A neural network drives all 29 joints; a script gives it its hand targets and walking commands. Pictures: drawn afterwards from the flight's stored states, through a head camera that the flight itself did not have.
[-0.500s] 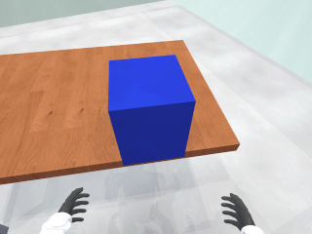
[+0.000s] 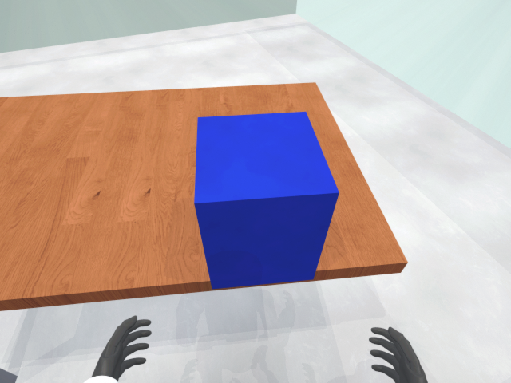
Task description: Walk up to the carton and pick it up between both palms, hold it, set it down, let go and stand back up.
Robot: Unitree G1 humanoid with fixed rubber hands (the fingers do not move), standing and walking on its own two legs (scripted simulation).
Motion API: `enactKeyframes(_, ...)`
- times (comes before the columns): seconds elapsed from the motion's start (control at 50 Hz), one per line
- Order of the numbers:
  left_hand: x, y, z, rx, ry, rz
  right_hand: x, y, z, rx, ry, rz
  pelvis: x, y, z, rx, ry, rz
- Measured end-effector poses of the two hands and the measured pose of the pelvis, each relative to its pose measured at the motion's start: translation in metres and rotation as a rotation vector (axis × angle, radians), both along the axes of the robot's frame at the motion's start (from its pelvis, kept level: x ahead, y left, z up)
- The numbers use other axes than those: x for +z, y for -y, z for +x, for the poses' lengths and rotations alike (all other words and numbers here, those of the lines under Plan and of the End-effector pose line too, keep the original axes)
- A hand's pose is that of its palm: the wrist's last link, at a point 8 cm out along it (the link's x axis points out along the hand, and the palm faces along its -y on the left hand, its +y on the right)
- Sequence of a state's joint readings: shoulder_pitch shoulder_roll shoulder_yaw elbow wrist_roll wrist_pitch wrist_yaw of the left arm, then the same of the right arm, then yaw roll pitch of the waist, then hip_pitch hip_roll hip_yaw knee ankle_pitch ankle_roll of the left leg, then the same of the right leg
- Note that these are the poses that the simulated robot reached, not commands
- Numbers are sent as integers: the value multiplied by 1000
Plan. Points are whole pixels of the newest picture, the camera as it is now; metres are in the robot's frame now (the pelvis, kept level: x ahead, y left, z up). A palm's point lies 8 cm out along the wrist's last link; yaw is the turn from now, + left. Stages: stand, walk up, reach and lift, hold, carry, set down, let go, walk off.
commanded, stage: reach and lift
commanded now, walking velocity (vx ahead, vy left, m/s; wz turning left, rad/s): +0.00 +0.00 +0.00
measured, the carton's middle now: (258, 202) +0.43 +0.01 +0.04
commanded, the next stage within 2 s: none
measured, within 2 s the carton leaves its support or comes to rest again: neither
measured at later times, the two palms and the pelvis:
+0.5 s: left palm (113, 346) +0.19 +0.22 +0.00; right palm (402, 343) +0.19 -0.20 +0.00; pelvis +0.00 +0.00 +0.00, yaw +1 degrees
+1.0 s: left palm (117, 287) +0.25 +0.21 +0.06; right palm (390, 281) +0.26 -0.18 +0.06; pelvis +0.01 +0.00 +0.00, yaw +2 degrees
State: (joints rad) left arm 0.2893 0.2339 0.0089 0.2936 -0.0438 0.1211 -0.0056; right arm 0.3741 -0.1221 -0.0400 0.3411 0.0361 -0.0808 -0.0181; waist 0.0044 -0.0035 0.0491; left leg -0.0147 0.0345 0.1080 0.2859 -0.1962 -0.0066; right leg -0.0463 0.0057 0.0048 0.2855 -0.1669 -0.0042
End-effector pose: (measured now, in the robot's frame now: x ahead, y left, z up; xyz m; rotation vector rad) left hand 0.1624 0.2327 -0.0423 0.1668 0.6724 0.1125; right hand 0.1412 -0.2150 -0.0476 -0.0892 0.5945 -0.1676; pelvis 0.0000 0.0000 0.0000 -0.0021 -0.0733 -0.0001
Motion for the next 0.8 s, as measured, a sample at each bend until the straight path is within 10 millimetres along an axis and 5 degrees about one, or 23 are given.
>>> enactKeyframes(0.2, 13, 7, 0, 6, 114, -39, 21, -4, 12, 6, 90, 9, 1, -1, 3, 7, -6, -3)
enactKeyframes(0.8, 68, 18, 45, 12, 414, -120, 76, -27, 81, 42, 354, 77, 0, 3, 5, 30, -19, -5)
